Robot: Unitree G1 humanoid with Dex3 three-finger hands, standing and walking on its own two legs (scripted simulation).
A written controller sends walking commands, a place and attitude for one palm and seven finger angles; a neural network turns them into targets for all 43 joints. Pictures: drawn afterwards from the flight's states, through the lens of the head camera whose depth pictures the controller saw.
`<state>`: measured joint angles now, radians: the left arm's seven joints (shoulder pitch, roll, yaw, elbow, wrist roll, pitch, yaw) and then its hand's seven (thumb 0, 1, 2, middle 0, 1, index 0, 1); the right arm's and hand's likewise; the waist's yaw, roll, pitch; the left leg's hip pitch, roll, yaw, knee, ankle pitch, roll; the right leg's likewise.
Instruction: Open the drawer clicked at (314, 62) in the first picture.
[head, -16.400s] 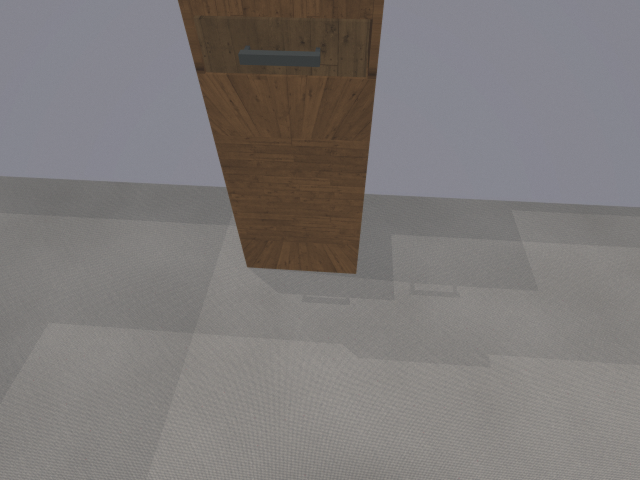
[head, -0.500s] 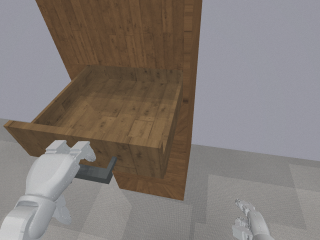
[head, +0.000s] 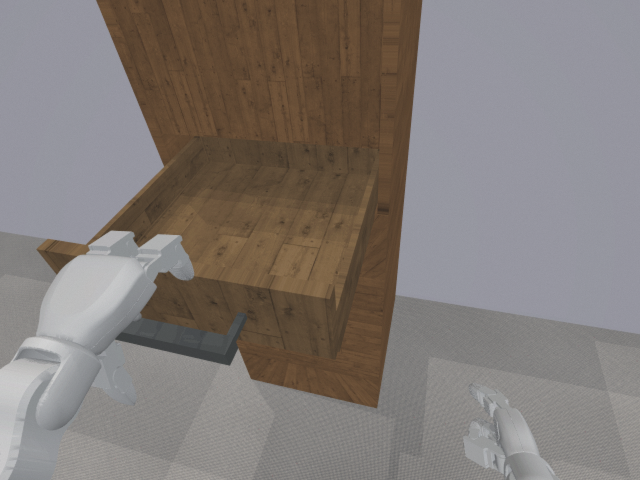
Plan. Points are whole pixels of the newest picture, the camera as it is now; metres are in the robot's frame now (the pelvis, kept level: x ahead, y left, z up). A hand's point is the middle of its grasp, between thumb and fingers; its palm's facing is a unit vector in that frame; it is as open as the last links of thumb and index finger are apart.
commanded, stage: lift the hand off the handle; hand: left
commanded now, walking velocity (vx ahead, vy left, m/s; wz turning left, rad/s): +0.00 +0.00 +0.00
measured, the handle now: (172, 322) +0.25 +0.24 +0.10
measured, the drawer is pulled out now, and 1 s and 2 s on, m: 0.30 0.30 0.30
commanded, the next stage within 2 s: draw the hand back to the body in 0.54 s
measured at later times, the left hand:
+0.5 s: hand (117, 255) +0.22 +0.23 +0.24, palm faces +0.22 -0.03 -0.98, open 13.8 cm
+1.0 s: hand (104, 269) +0.22 +0.24 +0.23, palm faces +0.15 -0.04 -0.99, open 13.8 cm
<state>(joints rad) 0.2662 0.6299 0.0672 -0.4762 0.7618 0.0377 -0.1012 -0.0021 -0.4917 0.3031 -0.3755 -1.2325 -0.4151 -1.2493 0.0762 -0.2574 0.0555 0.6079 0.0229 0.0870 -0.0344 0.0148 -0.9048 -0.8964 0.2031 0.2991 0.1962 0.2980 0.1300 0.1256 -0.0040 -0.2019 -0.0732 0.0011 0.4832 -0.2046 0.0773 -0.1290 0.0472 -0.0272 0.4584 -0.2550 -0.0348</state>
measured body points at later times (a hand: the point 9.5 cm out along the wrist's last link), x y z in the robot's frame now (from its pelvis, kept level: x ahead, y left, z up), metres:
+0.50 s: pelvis -0.01 -0.01 +0.00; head -0.03 -0.06 +0.45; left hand +0.21 +0.23 +0.29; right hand +0.24 -0.20 -0.08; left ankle +0.04 +0.06 -0.74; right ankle +0.00 -0.10 -0.74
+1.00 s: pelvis -0.01 -0.01 +0.00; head -0.02 -0.06 +0.45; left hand +0.20 +0.24 +0.28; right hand +0.23 -0.21 -0.09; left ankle +0.04 +0.06 -0.74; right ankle +0.00 -0.10 -0.74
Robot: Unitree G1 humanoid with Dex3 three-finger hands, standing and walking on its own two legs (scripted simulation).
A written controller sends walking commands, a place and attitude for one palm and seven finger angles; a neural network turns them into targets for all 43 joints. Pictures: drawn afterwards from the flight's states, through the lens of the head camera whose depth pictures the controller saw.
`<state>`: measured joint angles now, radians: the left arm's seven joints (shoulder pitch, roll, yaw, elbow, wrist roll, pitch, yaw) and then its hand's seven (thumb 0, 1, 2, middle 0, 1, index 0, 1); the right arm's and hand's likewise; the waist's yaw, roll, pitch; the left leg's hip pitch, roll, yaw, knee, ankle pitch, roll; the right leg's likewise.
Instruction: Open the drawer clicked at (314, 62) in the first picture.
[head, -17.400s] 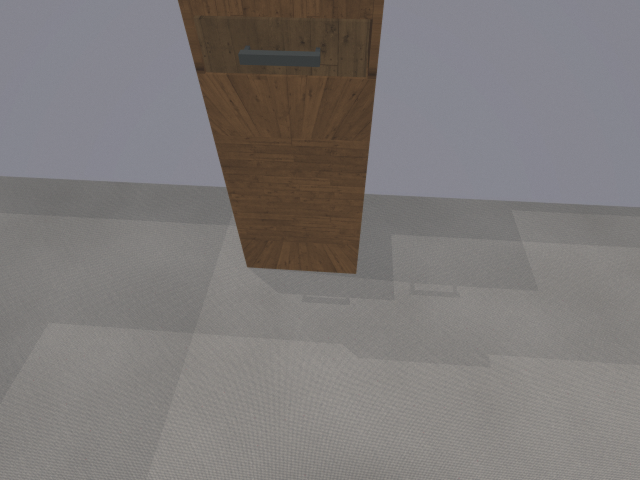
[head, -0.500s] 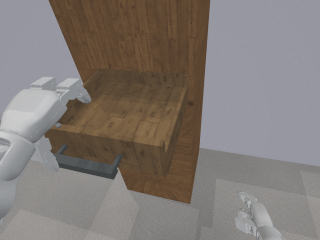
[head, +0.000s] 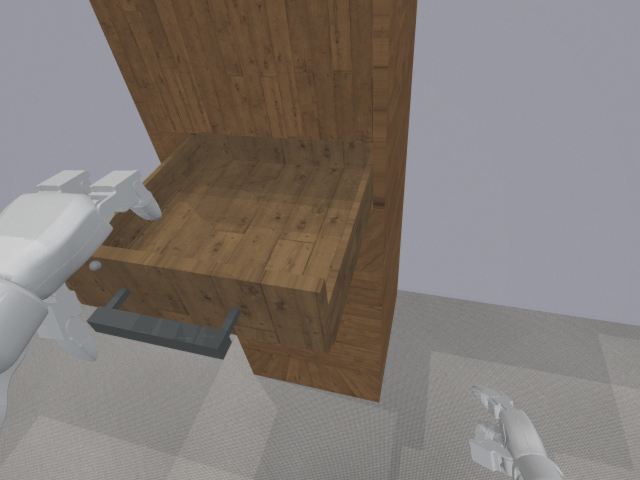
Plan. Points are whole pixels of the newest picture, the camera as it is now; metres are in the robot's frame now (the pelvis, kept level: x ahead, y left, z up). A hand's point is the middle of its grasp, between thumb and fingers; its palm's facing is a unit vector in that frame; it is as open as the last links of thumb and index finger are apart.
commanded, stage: draw the hand back to the body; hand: left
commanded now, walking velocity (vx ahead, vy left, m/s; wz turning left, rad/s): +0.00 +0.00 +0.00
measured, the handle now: (167, 317) +0.26 +0.24 +0.10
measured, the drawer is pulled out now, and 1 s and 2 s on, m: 0.30 0.30 0.30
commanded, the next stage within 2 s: step back with the hand held close in 1.24 s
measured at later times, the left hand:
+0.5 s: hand (72, 228) +0.21 +0.22 +0.29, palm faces +0.44 -0.86 -0.26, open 13.1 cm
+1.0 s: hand (92, 227) +0.22 +0.21 +0.29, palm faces +0.48 -0.81 -0.33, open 9.0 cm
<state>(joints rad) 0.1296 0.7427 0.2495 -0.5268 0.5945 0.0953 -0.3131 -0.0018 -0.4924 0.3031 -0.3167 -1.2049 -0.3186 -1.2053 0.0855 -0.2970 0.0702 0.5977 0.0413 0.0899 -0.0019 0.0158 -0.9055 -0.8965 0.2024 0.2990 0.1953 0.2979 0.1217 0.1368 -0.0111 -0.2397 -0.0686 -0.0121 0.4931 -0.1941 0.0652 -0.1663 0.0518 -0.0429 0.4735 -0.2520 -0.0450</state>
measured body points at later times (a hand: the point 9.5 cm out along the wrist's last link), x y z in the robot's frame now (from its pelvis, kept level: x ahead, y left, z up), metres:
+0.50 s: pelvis +0.01 +0.00 +0.01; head -0.01 +0.00 +0.46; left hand +0.18 +0.27 +0.30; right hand +0.21 -0.19 -0.07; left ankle +0.05 +0.07 -0.74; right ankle +0.01 -0.09 -0.74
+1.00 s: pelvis +0.03 -0.01 +0.01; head +0.00 -0.04 +0.45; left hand +0.19 +0.26 +0.30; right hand +0.22 -0.23 -0.08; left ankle +0.05 +0.07 -0.74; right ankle +0.01 -0.09 -0.74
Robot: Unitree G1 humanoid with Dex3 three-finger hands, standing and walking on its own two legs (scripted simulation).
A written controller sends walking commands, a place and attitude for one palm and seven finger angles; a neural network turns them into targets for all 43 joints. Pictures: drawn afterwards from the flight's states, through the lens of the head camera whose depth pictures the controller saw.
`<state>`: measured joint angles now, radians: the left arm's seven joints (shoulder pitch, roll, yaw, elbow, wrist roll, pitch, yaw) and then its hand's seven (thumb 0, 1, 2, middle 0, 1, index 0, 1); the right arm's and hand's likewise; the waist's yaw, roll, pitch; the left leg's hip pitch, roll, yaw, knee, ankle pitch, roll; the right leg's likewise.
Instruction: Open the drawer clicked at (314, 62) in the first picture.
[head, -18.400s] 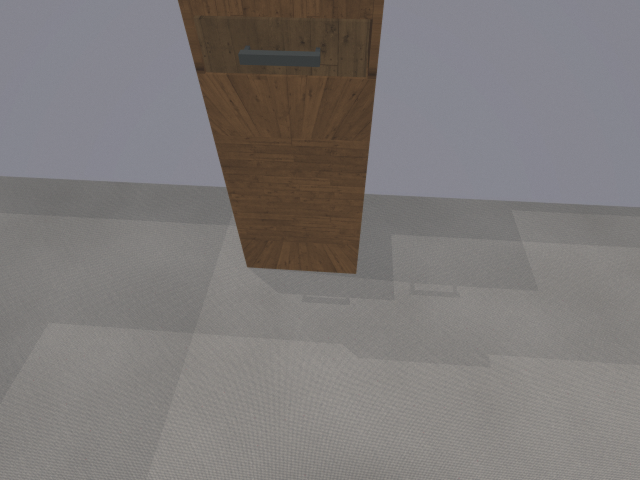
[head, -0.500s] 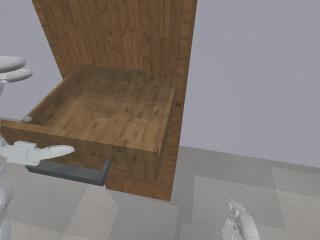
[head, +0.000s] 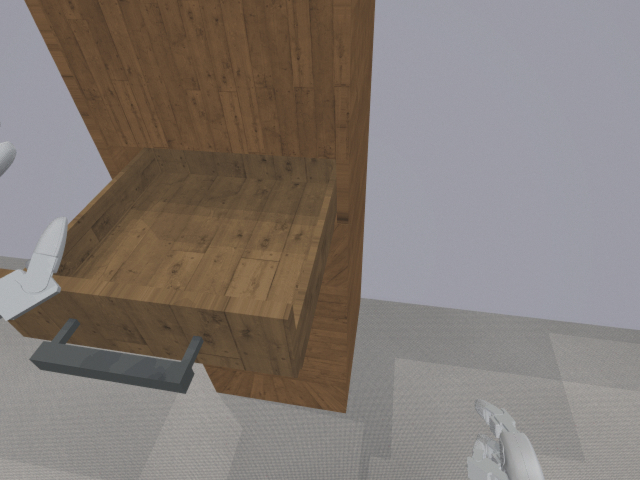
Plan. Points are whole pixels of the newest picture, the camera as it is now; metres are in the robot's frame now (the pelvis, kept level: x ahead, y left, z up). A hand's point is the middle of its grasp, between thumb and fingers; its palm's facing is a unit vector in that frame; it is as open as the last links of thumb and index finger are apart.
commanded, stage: draw the hand back to the body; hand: left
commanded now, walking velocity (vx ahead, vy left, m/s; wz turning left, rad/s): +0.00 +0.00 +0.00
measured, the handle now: (122, 350) +0.22 +0.26 +0.09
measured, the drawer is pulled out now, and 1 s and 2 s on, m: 0.30 0.30 0.30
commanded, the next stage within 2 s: step back with the hand held close in 0.24 s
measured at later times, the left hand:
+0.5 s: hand (51, 258) +0.19 +0.22 +0.28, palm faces +0.53 -0.75 -0.40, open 7.4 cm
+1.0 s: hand out of the picture +0.13 +0.26 +0.28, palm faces +0.56 -0.71 -0.43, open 7.4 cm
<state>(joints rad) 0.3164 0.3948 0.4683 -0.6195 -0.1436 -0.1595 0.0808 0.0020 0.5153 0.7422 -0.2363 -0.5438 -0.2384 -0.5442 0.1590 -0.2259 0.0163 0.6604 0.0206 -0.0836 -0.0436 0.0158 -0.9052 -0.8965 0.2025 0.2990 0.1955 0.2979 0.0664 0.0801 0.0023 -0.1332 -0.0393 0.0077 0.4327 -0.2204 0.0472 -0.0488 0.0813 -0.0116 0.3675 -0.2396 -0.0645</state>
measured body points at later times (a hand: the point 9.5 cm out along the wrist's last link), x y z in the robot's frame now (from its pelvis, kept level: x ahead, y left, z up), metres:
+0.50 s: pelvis -0.01 -0.02 +0.00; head -0.02 -0.04 +0.45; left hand +0.15 +0.26 +0.30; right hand +0.19 -0.24 -0.09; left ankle +0.01 +0.09 -0.74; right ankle -0.02 -0.08 -0.74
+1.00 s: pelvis -0.07 +0.03 -0.02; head -0.07 +0.03 +0.43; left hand +0.09 +0.30 +0.30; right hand +0.09 -0.21 -0.10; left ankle +0.01 +0.09 -0.74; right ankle -0.02 -0.08 -0.74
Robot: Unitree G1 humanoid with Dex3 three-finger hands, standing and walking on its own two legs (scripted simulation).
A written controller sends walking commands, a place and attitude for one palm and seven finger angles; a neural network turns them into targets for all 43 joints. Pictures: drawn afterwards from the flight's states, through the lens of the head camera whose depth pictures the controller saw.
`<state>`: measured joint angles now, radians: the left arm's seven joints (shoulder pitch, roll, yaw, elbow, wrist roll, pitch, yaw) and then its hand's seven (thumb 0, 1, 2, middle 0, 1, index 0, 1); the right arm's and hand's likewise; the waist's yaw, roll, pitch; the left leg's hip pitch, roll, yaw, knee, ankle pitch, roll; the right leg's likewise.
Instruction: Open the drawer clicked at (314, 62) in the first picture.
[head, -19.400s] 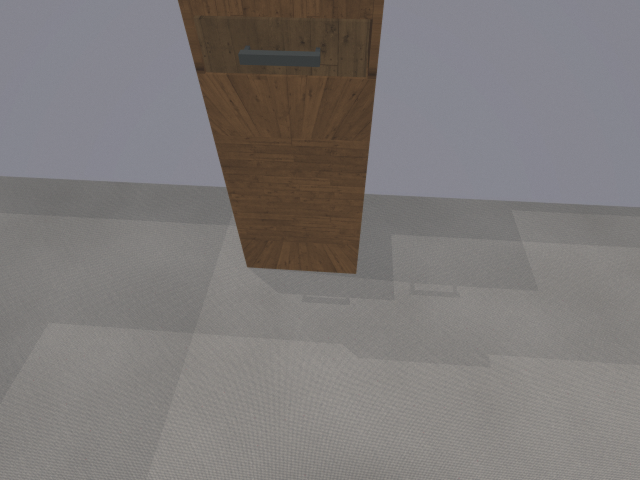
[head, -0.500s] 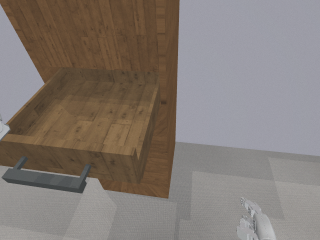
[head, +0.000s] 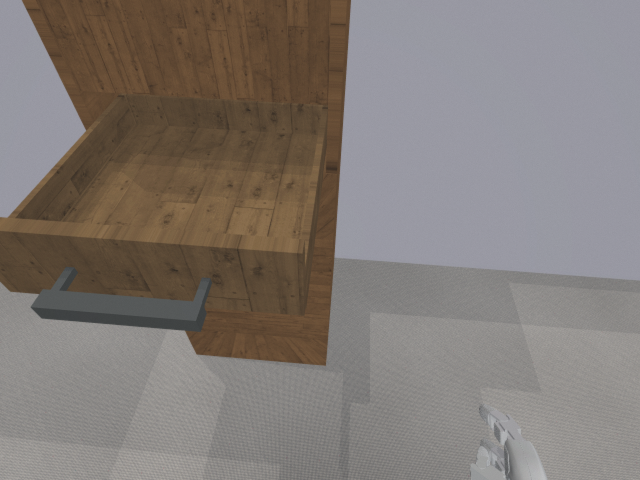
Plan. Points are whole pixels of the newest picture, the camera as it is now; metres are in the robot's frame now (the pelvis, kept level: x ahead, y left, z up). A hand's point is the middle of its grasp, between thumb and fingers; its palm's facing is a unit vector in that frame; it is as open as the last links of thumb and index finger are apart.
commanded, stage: step back with the hand held close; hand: left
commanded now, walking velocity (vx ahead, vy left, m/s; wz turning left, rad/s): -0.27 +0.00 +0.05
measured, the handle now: (128, 295) +0.29 +0.24 +0.11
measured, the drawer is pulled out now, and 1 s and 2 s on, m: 0.30 0.30 0.30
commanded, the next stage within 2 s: stop stepping back and stand still in 0.50 s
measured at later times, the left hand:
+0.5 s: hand out of the picture +0.10 +0.26 +0.31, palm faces +0.52 -0.78 -0.34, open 7.4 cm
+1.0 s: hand out of the picture -0.02 +0.27 +0.29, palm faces +0.53 -0.77 -0.35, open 7.4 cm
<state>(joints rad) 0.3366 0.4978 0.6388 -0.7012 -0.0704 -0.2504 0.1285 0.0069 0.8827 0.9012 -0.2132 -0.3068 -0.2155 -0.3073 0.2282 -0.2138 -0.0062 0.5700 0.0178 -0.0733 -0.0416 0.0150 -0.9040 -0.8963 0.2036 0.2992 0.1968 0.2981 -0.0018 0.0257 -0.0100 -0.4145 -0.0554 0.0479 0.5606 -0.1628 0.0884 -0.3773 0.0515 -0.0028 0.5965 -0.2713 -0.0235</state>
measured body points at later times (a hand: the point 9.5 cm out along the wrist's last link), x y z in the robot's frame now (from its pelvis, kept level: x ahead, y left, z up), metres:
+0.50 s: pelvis -0.10 +0.02 +0.01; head -0.08 +0.05 +0.46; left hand +0.06 +0.30 +0.32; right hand +0.08 -0.19 -0.07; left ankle +0.01 +0.11 -0.73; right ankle -0.16 -0.11 -0.67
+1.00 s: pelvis -0.22 +0.03 +0.01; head -0.24 +0.04 +0.46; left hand -0.05 +0.31 +0.30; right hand -0.09 -0.23 -0.07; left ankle -0.17 +0.13 -0.73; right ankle -0.24 -0.09 -0.72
